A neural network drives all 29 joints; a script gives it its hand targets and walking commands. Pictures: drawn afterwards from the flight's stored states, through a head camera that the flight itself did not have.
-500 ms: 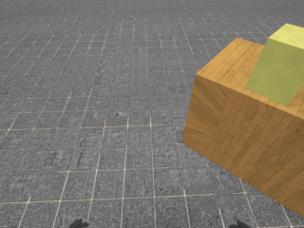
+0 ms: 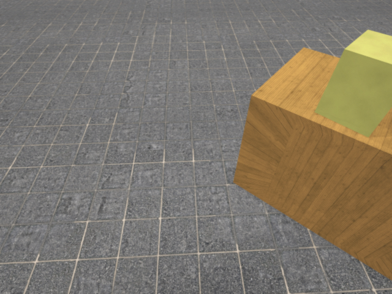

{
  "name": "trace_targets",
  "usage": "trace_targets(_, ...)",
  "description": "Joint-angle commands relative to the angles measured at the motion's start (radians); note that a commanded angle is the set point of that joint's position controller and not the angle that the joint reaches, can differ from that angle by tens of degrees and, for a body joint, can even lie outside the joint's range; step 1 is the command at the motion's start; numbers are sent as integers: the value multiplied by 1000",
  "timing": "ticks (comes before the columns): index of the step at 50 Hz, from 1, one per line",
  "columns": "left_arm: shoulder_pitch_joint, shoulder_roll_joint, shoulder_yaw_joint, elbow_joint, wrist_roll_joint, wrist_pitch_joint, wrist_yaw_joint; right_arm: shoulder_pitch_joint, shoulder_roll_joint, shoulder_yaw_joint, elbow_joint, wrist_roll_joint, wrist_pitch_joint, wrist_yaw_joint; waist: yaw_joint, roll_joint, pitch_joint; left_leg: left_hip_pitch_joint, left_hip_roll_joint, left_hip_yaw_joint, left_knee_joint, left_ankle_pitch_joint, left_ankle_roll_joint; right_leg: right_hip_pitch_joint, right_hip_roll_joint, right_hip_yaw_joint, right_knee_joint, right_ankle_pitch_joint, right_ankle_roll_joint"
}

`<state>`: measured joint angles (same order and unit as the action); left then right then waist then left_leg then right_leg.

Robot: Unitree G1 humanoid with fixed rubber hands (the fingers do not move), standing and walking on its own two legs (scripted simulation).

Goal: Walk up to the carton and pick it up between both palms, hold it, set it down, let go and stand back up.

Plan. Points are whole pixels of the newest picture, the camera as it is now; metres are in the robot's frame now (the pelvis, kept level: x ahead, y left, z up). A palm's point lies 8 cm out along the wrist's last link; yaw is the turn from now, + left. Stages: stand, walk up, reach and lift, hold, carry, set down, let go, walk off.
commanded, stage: stand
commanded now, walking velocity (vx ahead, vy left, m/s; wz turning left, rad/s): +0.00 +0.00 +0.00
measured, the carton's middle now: (368, 83) +0.81 -0.58 +0.01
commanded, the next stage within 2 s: walk up in 0.16 s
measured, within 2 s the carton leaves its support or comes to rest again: neither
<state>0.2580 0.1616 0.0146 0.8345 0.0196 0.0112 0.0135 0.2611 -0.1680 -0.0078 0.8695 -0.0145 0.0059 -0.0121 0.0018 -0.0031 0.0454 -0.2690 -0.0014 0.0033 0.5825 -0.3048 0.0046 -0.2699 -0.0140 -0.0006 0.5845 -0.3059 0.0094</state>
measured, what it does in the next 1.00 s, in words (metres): steps to the right, turning right: right foot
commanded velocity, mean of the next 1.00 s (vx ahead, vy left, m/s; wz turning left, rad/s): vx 0.00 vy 0.00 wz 0.00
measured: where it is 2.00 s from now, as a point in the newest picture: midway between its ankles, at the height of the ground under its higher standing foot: (265, 261)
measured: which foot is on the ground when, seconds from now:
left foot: down 0.00-0.72, up 0.74-1.00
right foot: down 0.00-0.38, up 0.40-0.68, down 0.70-1.00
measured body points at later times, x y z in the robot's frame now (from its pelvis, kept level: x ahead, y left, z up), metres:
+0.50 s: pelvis +0.01 -0.02 +0.00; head +0.03 -0.02 +0.45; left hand +0.04 +0.23 -0.15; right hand +0.02 -0.27 -0.14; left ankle +0.00 +0.12 -0.73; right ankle +0.02 -0.13 -0.68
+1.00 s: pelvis +0.14 -0.16 +0.00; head +0.15 -0.18 +0.45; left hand +0.23 +0.08 -0.13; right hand +0.17 -0.44 -0.13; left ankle +0.24 -0.06 -0.68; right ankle +0.11 -0.25 -0.73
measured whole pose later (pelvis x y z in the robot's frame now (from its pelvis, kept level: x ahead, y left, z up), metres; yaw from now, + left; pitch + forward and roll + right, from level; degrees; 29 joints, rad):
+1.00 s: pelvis +0.14 -0.16 +0.00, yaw -20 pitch -3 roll +0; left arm 0.44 0.21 0.03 0.82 0.04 -0.03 0.00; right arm 0.28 -0.26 -0.04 0.72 -0.04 -0.02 0.04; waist 0.05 0.04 0.06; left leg -0.52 0.07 0.05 0.99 -0.40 0.01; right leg -0.22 0.03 -0.05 0.60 -0.34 -0.06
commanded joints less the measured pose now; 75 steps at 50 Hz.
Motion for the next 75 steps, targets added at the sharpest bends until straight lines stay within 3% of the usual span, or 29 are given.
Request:
trace_targets(1, 39, 114, 38, -17, 1, -23, 15, -1, -96, -28, -44, 0, -25, -10, 7, -5, -86, 32, 60, -73, -128, 163, 37, 45, -51, 71, -99, 194, -41)
trace_targets(6, 58, 95, 32, 46, -2, -24, 20, 28, -118, -41, 27, -5, -14, -19, -5, -58, -30, 26, 71, -76, -125, 180, 42, 27, -54, 73, -144, 239, -52)
trace_targets(17, 88, 76, 16, 165, -3, -25, 26, 21, -69, -16, 140, 3, -14, -23, 9, -6, -4, 52, 72, -69, -179, 153, 37, 51, -65, 81, -185, 204, -49)
trace_targets(18, 92, 212, 76, 46, 7, -26, 5, 102, -233, -117, 20, -46, -42, -38, -41, 69, -56, 346, 156, -179, -199, -263, 117, -285, -8, 91, 32, -210, -59)
trace_targets(19, 11, 171, 71, 16, 19, -16, -6, 160, -289, -145, 46, -68, -49, -47, -95, 188, 37, 399, 388, -404, -356, -425, 215, -511, 8, -6, 276, -277, -19)
trace_targets(20, -21, 166, 80, -11, 53, -1, -13, 171, -295, -149, 56, -71, -51, -58, -85, 116, 68, 329, 504, -454, -394, -403, 256, -550, -80, 32, 416, -220, 9)
trace_targets(21, -26, 164, 84, -20, 64, 12, -23, 137, -281, -148, 45, -70, -57, -64, -80, 92, 96, 243, 514, -453, -405, -403, 288, -534, -119, 51, 468, -201, 21)
trace_targets(23, 24, 168, 102, -26, 68, 9, -39, 95, -219, -133, 25, -77, -77, -58, -57, 67, 130, 167, 469, -341, -424, -351, 248, -503, -159, 107, 499, -95, 17)
trace_targets(27, 105, 115, 103, -45, 30, 5, -71, -25, -243, -143, -34, -84, -87, -41, -16, 205, 79, 126, 402, -95, -383, -237, 237, -365, -178, 46, 354, -56, 20)
trace_targets(29, 56, 115, 100, -60, 23, -4, -84, 0, -240, -138, -37, -74, -90, -29, -36, 139, 113, 51, 368, 0, -373, -206, 223, -284, -159, 10, 273, -23, 6)
trace_targets(32, 138, 121, 106, -53, 16, -24, -89, -45, -269, -130, -64, -71, -81, -18, 6, 178, 91, -28, 342, 120, -270, -198, 208, -80, -113, -90, 172, 27, -27)
trace_targets(33, 230, 130, 116, -32, 16, -32, -85, -71, -269, -123, -69, -77, -77, -16, 56, 139, 55, -84, 335, 142, -187, -260, 200, 33, -83, -128, 136, 77, -38)
trace_targets(35, 390, 228, 149, 35, 23, -47, -62, -14, -185, -94, -76, -73, -60, -5, 126, -183, -34, -214, 198, 244, 224, -226, 140, 298, 17, -122, 120, 8, -60)
trace_targets(36, 461, 323, 157, 33, 25, -52, -43, -1, -123, -65, -121, -54, -52, 11, 160, -442, -58, -324, 57, 253, 553, -291, 88, 297, -109, 237, -93, -302, -138)
trace_targets(37, 404, 360, 150, -3, 17, -46, -33, 15, -146, -66, -180, -30, -43, 24, 125, -463, -8, -407, 5, 98, 671, -359, 65, 196, -278, 715, -383, -600, -234)
trace_targets(38, 317, 384, 148, -23, -8, -36, -19, 42, -216, -77, -183, -28, -30, 26, 83, -365, 19, -406, 48, 12, 735, -342, 57, 123, -334, 855, -498, -777, -310)
trace_targets(41, 229, 330, 117, -71, 20, -35, 7, 27, -217, -70, -173, -16, -44, 36, 56, -149, 94, -415, 123, -37, 721, -184, 47, 60, -285, 554, -346, -359, -270)
trace_targets(43, 188, 294, 99, -76, 30, -46, 0, 116, -208, -69, -167, -24, -56, 36, 14, -190, 38, -300, 137, -42, 609, -149, 27, -2, -263, 434, -291, -153, -258)
trace_targets(45, 193, 243, 77, -78, 29, -55, -6, 106, -213, -67, -181, -24, -50, 41, 16, -108, 39, -254, 122, -32, 531, -125, 13, -55, -239, 359, -299, -114, -256)
trace_targets(52, 247, 278, 87, -85, 24, -81, -11, -30, -130, -53, -300, -20, -63, 52, 62, -46, 45, -242, 84, 10, 162, 85, 0, 31, -235, 315, -274, 88, -257)
trace_targets(55, 212, 276, 82, -105, 12, -72, -22, 26, -136, -72, -294, -21, -75, 45, 24, -90, 66, -83, 31, 65, 57, 125, 6, -53, -157, 218, -224, 40, -206)
trace_targets(57, 226, 240, 65, -114, 6, -66, -30, 121, -154, -86, -281, -38, -83, 29, -14, -5, 59, 111, 0, 90, 15, 160, 25, -147, -117, 190, -95, 63, -163)
trace_targets(58, 236, 216, 52, -126, 6, -69, -33, 184, -185, -99, -273, -44, -90, 18, -50, 40, 6, 230, 26, 31, -15, 123, 49, -197, -81, 150, 53, 131, -124)
trace_targets(59, 276, 171, 32, -144, 0, -69, -39, 283, -252, -113, -269, -60, -96, 7, -85, 176, -52, 368, 215, -237, -90, -77, 131, -328, 3, 77, 332, 54, -72)
trace_targets(60, 310, 158, 30, -173, 13, -56, -34, 330, -318, -122, -274, -63, -91, -4, -94, 219, -85, 374, 482, -633, -274, -207, 222, -405, 79, 21, 576, -269, -12)
trace_targets(61, 282, 217, 53, -172, 34, -28, -25, 307, -324, -127, -250, -44, -73, -16, -89, 158, -24, 303, 526, -737, -333, -333, 317, -445, 16, 64, 683, -288, -2)
trace_targets(67, 194, 169, 52, -215, 17, -27, -40, 154, -241, -75, -266, -51, -94, -6, -35, 122, 80, 85, 365, -199, -257, 299, 247, -372, -49, 106, 647, -88, 9)
trace_targets(72, 105, 121, 46, -247, 5, -34, -73, 100, -255, -69, -257, -45, -100, -2, -24, 206, 64, 71, 280, 62, -204, 357, 202, -242, -59, 32, 223, 37, -1)
trace_targets(75, 122, 142, 67, -243, 18, -47, -76, 113, -302, -75, -257, -36, -81, 7, -11, 237, -11, 2, 303, 64, -141, 177, 196, -50, -16, -45, 124, 96, -25)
